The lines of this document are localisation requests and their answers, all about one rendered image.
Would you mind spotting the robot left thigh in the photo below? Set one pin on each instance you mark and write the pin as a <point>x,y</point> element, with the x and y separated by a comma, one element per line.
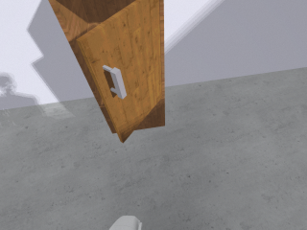
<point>127,223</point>

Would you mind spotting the cupboard door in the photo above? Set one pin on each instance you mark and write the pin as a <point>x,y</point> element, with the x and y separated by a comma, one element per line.
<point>130,41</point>

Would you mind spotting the handle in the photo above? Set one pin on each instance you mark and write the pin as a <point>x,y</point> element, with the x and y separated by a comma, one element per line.
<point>117,79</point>

